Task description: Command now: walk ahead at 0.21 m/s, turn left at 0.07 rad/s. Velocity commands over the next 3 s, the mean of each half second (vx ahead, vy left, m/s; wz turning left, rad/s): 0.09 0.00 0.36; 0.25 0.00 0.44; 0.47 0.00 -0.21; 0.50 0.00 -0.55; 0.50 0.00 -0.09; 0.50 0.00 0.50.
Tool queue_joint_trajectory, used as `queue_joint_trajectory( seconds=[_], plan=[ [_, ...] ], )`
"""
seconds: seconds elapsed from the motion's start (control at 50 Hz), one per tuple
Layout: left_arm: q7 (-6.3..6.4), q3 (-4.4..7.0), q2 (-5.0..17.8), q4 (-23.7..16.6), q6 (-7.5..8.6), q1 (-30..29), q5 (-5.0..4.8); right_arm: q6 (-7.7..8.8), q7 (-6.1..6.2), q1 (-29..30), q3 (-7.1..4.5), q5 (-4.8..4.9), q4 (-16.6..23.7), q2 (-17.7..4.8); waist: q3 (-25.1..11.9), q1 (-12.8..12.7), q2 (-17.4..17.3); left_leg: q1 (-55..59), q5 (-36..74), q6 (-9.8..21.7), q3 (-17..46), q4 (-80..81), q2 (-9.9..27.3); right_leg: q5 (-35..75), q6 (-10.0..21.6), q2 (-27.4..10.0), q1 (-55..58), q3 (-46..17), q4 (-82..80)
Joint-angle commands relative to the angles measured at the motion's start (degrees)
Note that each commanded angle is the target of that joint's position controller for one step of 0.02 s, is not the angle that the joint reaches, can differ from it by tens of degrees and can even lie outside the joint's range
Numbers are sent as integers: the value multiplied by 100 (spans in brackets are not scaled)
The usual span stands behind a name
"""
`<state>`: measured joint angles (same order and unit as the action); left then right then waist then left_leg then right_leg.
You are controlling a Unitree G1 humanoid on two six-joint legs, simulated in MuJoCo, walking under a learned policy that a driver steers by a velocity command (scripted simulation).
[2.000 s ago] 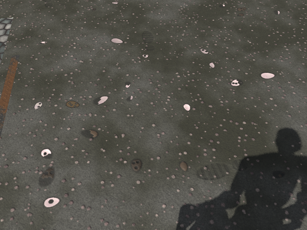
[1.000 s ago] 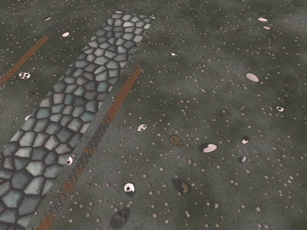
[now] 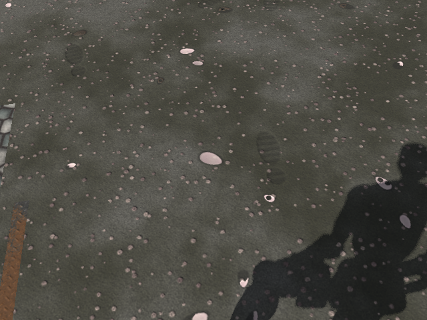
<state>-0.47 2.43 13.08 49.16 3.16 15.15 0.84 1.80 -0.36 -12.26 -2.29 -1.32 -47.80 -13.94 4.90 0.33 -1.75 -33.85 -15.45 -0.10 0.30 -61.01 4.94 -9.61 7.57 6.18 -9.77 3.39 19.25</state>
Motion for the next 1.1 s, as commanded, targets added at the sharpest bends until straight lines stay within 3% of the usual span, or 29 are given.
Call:
queue_joint_trajectory(
  seconds=[0.02,0.1,0.18,0.26,0.28,0.3,0.32,0.34,0.36,0.38,0.4,0.44,0.48,0.56,0.6,0.66,0.7,0.74,0.76,0.78,0.8,0.82,0.84,0.86,0.9,1.0,1.04,1.1],
  plan=[
    [62,79,615,-173,114,105,11,-110,-25,-830,-67,34,-134,-270,-610,173,513,548,632,57,-25,467,-169,4868,132,-1505,207,-191,-445],
    [199,35,606,-61,58,173,-26,-115,-36,-159,-24,14,47,-229,-473,-59,629,495,1126,134,-202,1478,-257,4642,35,-1602,589,132,-361],
    [319,69,691,84,-65,363,-9,-126,-37,-38,-25,-44,152,-238,-426,-159,606,565,562,264,-401,1987,-396,4701,173,-1855,1062,147,114],
    [384,159,863,83,-181,207,-26,-95,10,-497,-95,-45,122,-299,-542,45,571,1172,-35,636,-518,2775,-678,5066,156,-1920,1103,146,1375],
    [386,196,943,53,-197,116,-27,-34,33,-916,-134,-50,57,-372,-743,336,313,1847,1013,813,-282,3422,-600,4613,-49,-1725,763,344,2255],
    [374,181,890,-189,-172,31,-35,21,86,-1409,-297,-77,59,-967,-1214,537,-417,2922,3633,1273,1166,3589,447,2438,-365,-1173,-287,615,3917],
    [295,79,383,-416,-247,203,-86,-60,125,-1348,-447,45,43,-1469,-1566,225,-1467,3734,6078,2486,2970,3695,1737,-2776,-623,145,-1929,311,5354],
    [273,52,441,-284,-352,182,107,-119,90,-1349,-418,230,37,-1237,-1638,245,-396,3335,4822,2446,2681,3843,1641,-2703,-644,-379,-1839,-587,5620],
    [259,81,504,-338,-378,-81,36,-186,104,-853,-373,162,156,-1009,-912,148,-186,2631,3620,2280,2302,4110,1333,-2264,-702,-481,-2062,-603,5572],
    [263,116,606,-370,-369,-251,28,-274,112,-417,-298,118,256,-763,-497,-1,136,2196,2598,1958,2010,4364,974,-1877,-753,-619,-2136,-596,5136],
    [265,145,692,-412,-390,-320,86,-308,128,-180,-267,137,336,-666,-352,-80,45,1985,2165,1733,1801,4469,689,-1597,-818,-683,-2102,-562,4784],
    [240,115,553,-360,-488,-100,126,-302,111,-124,-278,78,371,-696,-596,-137,-176,1903,2306,1588,1509,4420,369,-1324,-942,-579,-1835,-459,4510],
    [238,89,468,-403,-524,-99,56,-265,82,-261,-341,60,340,-872,-763,-93,-201,2036,2221,1520,1543,4376,300,-1306,-1026,-565,-1809,-465,4037],
    [274,91,550,-584,-566,-468,22,-329,70,-360,-412,25,388,-1017,-793,119,-478,2121,805,1442,1995,4503,262,-1271,-1076,-578,-1881,-559,3352],
    [227,90,604,-678,-520,-583,54,-363,50,-395,-445,15,415,-1059,-864,188,-585,2081,-879,1456,2352,4754,206,-1343,-1070,-560,-1768,-544,3015],
    [177,80,645,-770,-396,-619,37,-382,-2,-285,-494,-35,489,-1127,-760,181,-653,1894,-1789,1461,2772,4839,201,-1643,-971,-428,-1425,-506,2458],
    [186,60,604,-739,-289,-308,-19,-386,-39,-71,-518,-31,548,-1132,-690,-28,-593,1418,-1982,1346,2873,4771,92,-1777,-771,-274,-641,-485,1712],
    [270,79,612,-466,-184,660,-51,-391,-15,465,-502,31,714,-966,-437,-666,-321,148,-2348,801,2500,4285,-492,-1145,-500,-308,1031,-458,-8],
    [360,182,1119,-371,-131,1014,15,-338,24,340,-399,82,775,-510,-424,-655,867,-605,-2328,466,1586,2646,-1032,-2268,-339,-1550,1583,-1712,-796],
    [363,305,1711,-509,-111,773,150,-237,21,405,-307,85,939,-294,-332,-537,1564,-1338,-1522,329,826,1353,-1637,-3711,128,-2922,1253,-4036,-1542],
    [336,278,1452,-507,-92,376,216,-162,-20,508,-360,-73,906,-696,128,-240,716,-1226,-762,360,1148,876,-1065,-3692,286,-2824,564,-3898,-1518],
    [287,198,1122,-538,-35,106,132,-114,-104,232,-386,-61,765,-743,151,18,636,-988,-349,329,1145,730,-1000,-3288,202,-2489,387,-3389,-1429],
    [225,156,944,-550,27,-38,80,-91,-162,-57,-380,-77,594,-746,82,129,675,-834,-78,244,1045,539,-983,-2688,67,-2148,461,-2807,-1397],
    [196,140,890,-515,82,18,43,-88,-206,-188,-377,-132,489,-724,1,108,849,-747,83,184,890,327,-986,-2225,13,-1908,503,-2339,-1393],
    [132,126,792,-338,171,412,32,-89,-251,4,-329,-142,514,-630,-12,-59,880,-868,331,125,770,170,-908,-1506,45,-1744,676,-1855,-1345],
    [66,158,781,55,237,1178,4,-72,-285,982,-197,-132,777,-484,79,-422,872,-1235,648,-35,324,1003,-602,-93,199,-1773,1267,-1395,-1251],
    [59,144,749,163,234,1308,2,-49,-325,1402,-106,-133,896,-356,96,-522,920,-919,739,-66,-133,1618,-425,570,216,-1739,1195,-1167,-1169],
    [57,142,820,377,210,1627,26,5,-337,1853,-12,-70,1050,-243,136,-647,1026,-189,451,57,-515,2407,-486,1684,241,-1787,1041,-1096,-868]
  ],
)
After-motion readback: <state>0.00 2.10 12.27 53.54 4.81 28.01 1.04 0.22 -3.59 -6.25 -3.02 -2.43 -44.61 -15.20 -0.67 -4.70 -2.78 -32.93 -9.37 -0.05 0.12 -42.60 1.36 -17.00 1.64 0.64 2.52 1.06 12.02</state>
